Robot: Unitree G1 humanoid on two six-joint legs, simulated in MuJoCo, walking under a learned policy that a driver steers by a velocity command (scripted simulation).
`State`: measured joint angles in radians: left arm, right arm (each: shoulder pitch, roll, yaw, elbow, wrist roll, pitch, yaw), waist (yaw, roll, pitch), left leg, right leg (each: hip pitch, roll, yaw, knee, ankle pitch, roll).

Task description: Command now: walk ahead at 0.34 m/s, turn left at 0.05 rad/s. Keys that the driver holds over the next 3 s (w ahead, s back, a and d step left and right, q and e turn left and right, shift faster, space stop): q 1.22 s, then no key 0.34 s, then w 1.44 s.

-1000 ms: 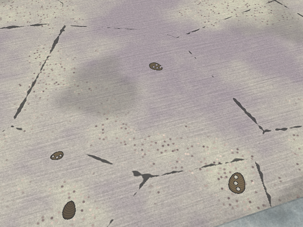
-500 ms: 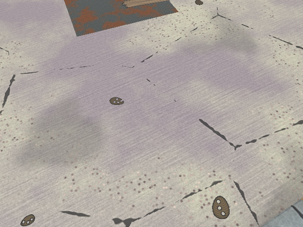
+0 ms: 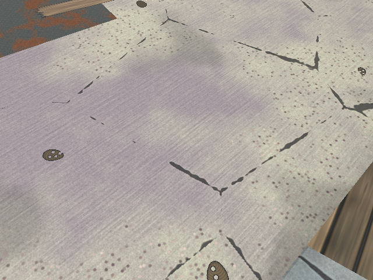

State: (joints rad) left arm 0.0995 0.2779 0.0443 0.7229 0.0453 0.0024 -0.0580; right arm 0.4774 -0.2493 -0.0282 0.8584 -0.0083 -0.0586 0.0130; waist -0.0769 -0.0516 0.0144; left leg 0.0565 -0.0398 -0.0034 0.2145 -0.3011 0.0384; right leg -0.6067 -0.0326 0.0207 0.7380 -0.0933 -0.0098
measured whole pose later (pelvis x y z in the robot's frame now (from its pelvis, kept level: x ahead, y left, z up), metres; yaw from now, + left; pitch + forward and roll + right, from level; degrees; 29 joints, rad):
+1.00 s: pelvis +0.17 +0.04 -0.12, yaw +32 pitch +2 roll -1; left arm 0.13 0.23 0.02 0.70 0.05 0.07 0.04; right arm 0.29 -0.23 -0.04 0.78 -0.02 0.01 -0.03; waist -0.03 -0.04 0.03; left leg -0.37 -0.09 -0.12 0.55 -0.21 0.06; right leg -0.80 0.01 0.02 1.53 -0.32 0.03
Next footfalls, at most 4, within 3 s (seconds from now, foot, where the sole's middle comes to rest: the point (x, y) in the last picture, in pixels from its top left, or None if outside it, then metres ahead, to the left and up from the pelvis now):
0.10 right None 0.18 -0.12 -0.78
0.66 left None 0.20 0.15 -0.89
1.22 right None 0.33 -0.03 -0.89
1.82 left None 0.19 0.17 -0.89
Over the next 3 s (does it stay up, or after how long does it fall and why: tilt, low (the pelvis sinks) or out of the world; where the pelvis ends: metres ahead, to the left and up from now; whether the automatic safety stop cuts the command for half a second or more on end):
stays up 0.63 0.47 -0.13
